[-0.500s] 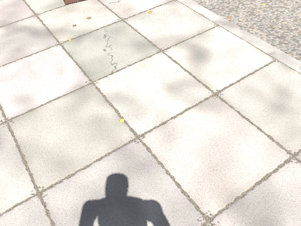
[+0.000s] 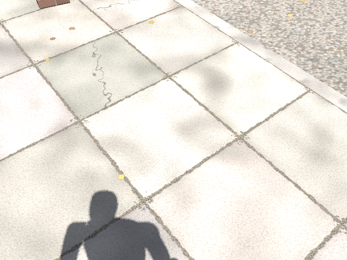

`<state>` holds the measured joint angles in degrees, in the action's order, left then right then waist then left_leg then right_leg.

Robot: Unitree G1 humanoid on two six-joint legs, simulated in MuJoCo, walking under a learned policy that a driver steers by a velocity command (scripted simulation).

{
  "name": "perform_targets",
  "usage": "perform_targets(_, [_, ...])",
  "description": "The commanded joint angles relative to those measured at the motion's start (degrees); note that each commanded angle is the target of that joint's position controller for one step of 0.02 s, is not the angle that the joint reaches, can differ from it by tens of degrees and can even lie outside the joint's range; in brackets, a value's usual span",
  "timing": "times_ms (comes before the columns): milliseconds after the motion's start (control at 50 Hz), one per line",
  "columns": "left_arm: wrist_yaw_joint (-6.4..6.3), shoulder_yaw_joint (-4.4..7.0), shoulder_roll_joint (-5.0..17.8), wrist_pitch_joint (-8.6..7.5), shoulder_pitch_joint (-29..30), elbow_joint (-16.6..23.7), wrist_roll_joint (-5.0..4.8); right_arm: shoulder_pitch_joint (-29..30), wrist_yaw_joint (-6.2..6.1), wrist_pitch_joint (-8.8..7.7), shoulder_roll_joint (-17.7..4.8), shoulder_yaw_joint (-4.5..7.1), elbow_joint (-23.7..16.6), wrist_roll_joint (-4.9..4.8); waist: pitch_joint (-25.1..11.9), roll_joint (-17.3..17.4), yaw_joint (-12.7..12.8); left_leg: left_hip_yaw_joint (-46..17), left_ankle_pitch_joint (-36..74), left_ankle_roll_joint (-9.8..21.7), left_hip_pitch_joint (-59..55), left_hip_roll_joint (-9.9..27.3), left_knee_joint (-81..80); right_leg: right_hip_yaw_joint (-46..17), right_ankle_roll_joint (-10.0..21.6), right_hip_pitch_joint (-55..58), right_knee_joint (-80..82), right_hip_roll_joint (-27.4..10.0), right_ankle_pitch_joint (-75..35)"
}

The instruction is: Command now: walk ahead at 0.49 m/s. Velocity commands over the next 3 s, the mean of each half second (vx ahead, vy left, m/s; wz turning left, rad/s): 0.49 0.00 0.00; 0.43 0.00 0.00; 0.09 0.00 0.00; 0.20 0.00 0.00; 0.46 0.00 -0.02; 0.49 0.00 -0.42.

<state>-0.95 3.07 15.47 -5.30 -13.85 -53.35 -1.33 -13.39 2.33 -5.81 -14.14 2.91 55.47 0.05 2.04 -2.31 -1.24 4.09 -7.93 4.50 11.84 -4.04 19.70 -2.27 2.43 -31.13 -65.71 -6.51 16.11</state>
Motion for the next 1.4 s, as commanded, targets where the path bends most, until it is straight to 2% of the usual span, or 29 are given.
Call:
perform_targets(20, [-0.43,1.03,2.89,0.83,-3.49,2.48,0.72,2.22,-0.83,-1.37,-6.83,1.0,-2.47,0.11,1.08,5.69,2.93,-13.27,2.93,10.18,3.13,15.65,-14.92,-1.29,-1.55,-3.81,5.05,-3.54,-6.11])
perform_targets(120, [0.52,0.49,1.73,-0.12,8.62,6.37,0.93,-3.41,-2.46,-0.62,-8.79,1.19,-1.09,-0.46,2.23,4.57,-0.75,-8.24,6.82,7.7,-0.91,13.51,-15.01,1.37,-2.54,-5.18,25.59,-1.17,-21.93])
perform_targets(220, [2.21,-0.11,2.06,-0.56,16.91,9.68,0.18,-9.64,-2.74,0.62,-9.57,1.49,1.46,-1.23,3.47,4.35,-3.32,-8.36,7.53,7.07,-11.11,16.94,-11.4,1.79,-1.54,-6.65,34.37,0.88,-20.41])
perform_targets(280, [3.07,0.45,4.15,-0.99,15.57,10.55,0.07,-9.33,-2.99,1.72,-10.6,2.04,1.68,-1.22,1.71,5.76,-1.02,-9.0,16.31,5.55,-16.62,19.3,-6.17,2.31,0.76,-3.29,36.72,2.38,-13.46])
perform_targets(320, [2.83,2.51,7.85,-1.09,3.1,7.19,0.16,-7.09,-2.95,2.44,-10.22,1.8,0.9,-0.88,-6.12,6.21,5.82,-5.79,33.37,3.33,-14.75,15.73,8.72,5.45,3.51,14.5,38.3,6.05,-12.46])
perform_targets(340, [2.3,3.86,11.85,-0.97,-8.05,4.62,0.75,-7.44,-2.95,2.45,-8.21,0.8,-0.43,-0.03,-14.82,2.48,9.61,-3.31,24.23,1.42,-4.46,12.46,25.04,-2.3,6.92,32.51,36.03,-1.07,-13.49])
perform_targets(360, [2.4,5.11,16.99,-0.55,-13.54,2.85,1.21,-14.97,-2.21,1.18,-0.44,-1.46,-0.76,0.01,-22.96,-12.36,6.59,-1.98,-6.62,-2.85,20.0,1.61,47.36,-29.96,16.43,54.35,41.03,-14.95,-1.86])
perform_targets(380, [2.56,3.4,11.34,-0.54,-13.53,3.19,1.11,-12.74,-1.94,-0.33,-4.58,-0.65,0.11,-0.97,-24.31,-10.01,8.02,-10.96,-24.5,-1.89,26.86,1.65,54.68,-40.01,16.01,55.0,48.16,-16.0,2.55])
perform_targets(400, [2.44,2.44,8.83,-0.68,-8.15,3.99,0.95,-7.07,-1.69,-1.22,-9.02,0.61,-1.72,-2.68,-15.12,-7.16,7.03,-10.81,-20.99,-0.76,31.46,5.03,57.07,-31.03,12.85,47.59,48.85,-14.21,1.64])
perform_targets(440, [2.59,1.42,5.7,-0.76,0.38,5.68,1.41,-1.93,-2.35,-1.27,-8.34,0.87,-2.6,-1.87,-5.89,-0.41,3.7,-8.17,-11.61,-0.88,28.11,10.31,51.06,-17.54,10.6,30.99,52.13,-9.77,-9.09])
perform_targets(480, [2.92,0.97,3.95,-1.12,1.99,5.3,1.92,-3.85,-2.58,0.32,-5.99,1.01,-2.03,-1.27,-4.29,-2.34,0.8,-8.27,-7.58,-1.47,21.83,12.45,46.51,-11.42,9.75,23.61,55.58,-6.66,-12.82])
perform_targets(540, [2.41,1.5,5.86,-1.55,-0.48,3.71,1.61,-2.18,-2.83,1.63,-4.51,0.97,-2.8,-0.77,-2.19,-1.45,0.06,-7.36,-3.4,-2.99,23.87,13.04,41.01,-7.05,11.03,21.48,58.27,-6.09,-18.25])
perform_targets(680, [0.69,1.79,7.41,-0.59,-6.48,0.98,0.86,12.2,-1.94,0.86,-3.19,0.43,-7.18,-0.64,1.38,-0.99,3.88,-4.59,14.06,-4.4,25.21,10.41,17.39,-0.66,8.91,24.28,60.28,-4.04,-16.57])
perform_targets(800, [0.13,2.55,8.27,0.95,-9.73,-1.7,0.18,17.74,-0.15,0.01,-4.7,0.38,-10.07,-1.2,2.88,-1.34,4.07,-5.04,8.11,-1.64,25.91,8.98,10.0,-1.33,7.83,35.07,55.25,-8.87,-20.47])
perform_targets(840, [-0.16,2.75,8.9,1.74,-7.51,-1.37,0.49,12.48,0.0,-0.38,-6.74,1.37,-8.87,-0.59,-0.5,-2.79,0.63,-2.89,5.71,-0.15,16.88,5.93,8.27,-0.21,5.78,36.19,47.45,-7.66,-37.9])
perform_targets(860, [-0.26,2.45,8.24,2.21,-6.75,-1.1,0.66,4.58,-0.16,-0.55,-8.74,2.57,-6.28,-0.08,-5.41,-2.36,-3.2,-1.21,9.3,1.16,6.3,3.82,6.71,1.67,3.91,34.96,37.92,-4.53,-45.67])
perform_targets(880, [-0.39,1.67,6.63,2.24,-7.98,-0.13,1.37,-3.27,-0.51,-0.71,-12.3,3.58,-4.19,0.92,-12.92,1.17,-5.21,-6.24,25.76,3.63,-9.32,9.67,9.74,3.81,1.24,26.77,24.95,-0.83,-36.45])
perform_targets(900, [0.22,-0.39,0.23,1.4,-15.84,-0.39,2.36,-8.62,-0.93,-0.07,-16.71,4.38,-3.06,1.61,-21.78,14.77,-2.84,-27.45,38.53,14.08,-33.32,25.53,11.37,5.38,-3.48,3.53,1.09,8.69,-1.21])
perform_targets(920, [0.4,-0.21,1.53,0.41,-16.74,-1.97,1.27,-9.94,-0.77,0.51,-13.03,3.28,-2.6,0.33,-28.86,15.67,-3.92,-38.0,39.91,17.28,-34.49,28.71,5.9,-4.05,-4.4,-0.65,-9.77,11.82,22.13])
perform_targets(940, [0.42,1.12,6.06,-0.03,-12.14,-0.93,-0.48,-5.43,-0.71,0.59,-10.87,2.5,-3.31,-0.26,-21.53,11.8,-3.57,-29.44,38.21,14.47,-26.99,26.07,5.09,-6.32,-3.56,-3.8,-12.31,8.49,20.7])
perform_targets(960, [0.02,1.1,6.31,0.11,-7.48,0.4,-0.8,0.13,-0.92,0.61,-8.59,1.78,-4.45,-0.13,-14.82,8.43,-2.0,-22.11,37.74,12.07,-18.82,23.48,4.02,-3.49,-3.31,-5.0,-9.35,5.27,17.09])
perform_targets(1000, [-1.01,1.71,5.49,1.68,-5.44,0.56,0.65,5.72,-0.99,0.25,-5.0,0.6,-4.49,0.61,-8.9,5.88,1.62,-15.02,35.93,9.4,-4.59,19.4,-0.2,-2.03,-3.58,1.39,-1.12,1.15,10.87])
perform_targets(1060, [-1.57,1.04,1.3,3.86,-7.95,0.02,1.05,8.08,-1.01,0.04,-4.93,0.3,-3.06,1.99,-8.39,7.96,4.64,-9.38,38.11,9.98,4.55,16.97,-3.28,-0.98,-4.34,10.98,9.05,0.95,6.47])
perform_targets(1120, [-2.01,0.83,1.65,4.86,-4.49,0.84,1.36,8.97,-1.83,0.6,-6.93,0.63,-2.22,1.56,-9.59,8.31,4.24,-7.24,33.21,9.36,5.09,16.06,-4.2,-0.04,-4.67,14.63,20.42,1.32,0.1])
perform_targets(1240, [-1.83,1.3,2.67,5.97,0.47,0.76,1.9,8.19,-2.64,2.89,-5.84,-0.17,-0.53,0.24,-4.11,6.43,3.41,-9.79,-6.23,5.32,7.94,13.86,-5.74,1.64,-3.04,21.03,37.12,2.57,-7.53])
perform_targets(1280, [-1.93,1.54,5.07,5.59,0.74,0.95,2.68,4.66,-2.59,3.03,-3.79,-0.88,0.66,0.66,-2.47,2.64,2.1,-8.81,-11.59,0.82,8.99,10.12,-2.39,-2.29,-1.47,24.26,42.34,-1.33,-17.41])
perform_targets(1300, [-1.99,2.27,8.71,5.52,2.31,0.6,1.74,0.54,-2.52,3.02,-4.14,-0.48,1.1,0.71,-2.11,-3.46,-1.88,-6.1,-11.5,-0.75,9.28,6.2,-1.96,-2.58,-0.05,23.55,40.58,-1.84,-16.65])
perform_targets(1340, [-1.2,1.64,4.02,4.99,2.54,-0.62,1.64,3.66,-3.13,3.87,-4.69,-0.43,1.0,0.59,-1.51,-3.36,0.18,-3.24,-7.28,-1.94,2.3,4.99,0.79,-1.53,-1.14,16.44,43.11,0.64,-6.17])
perform_targets(1400, [-1.0,1.42,3.58,4.02,3.49,-1.51,1.83,4.0,-3.62,4.79,-4.57,-0.4,1.42,0.63,-2.7,-2.5,0.13,-3.52,-0.83,-1.43,0.34,5.73,2.4,-0.54,-2.26,17.92,42.24,1.5,-12.72])
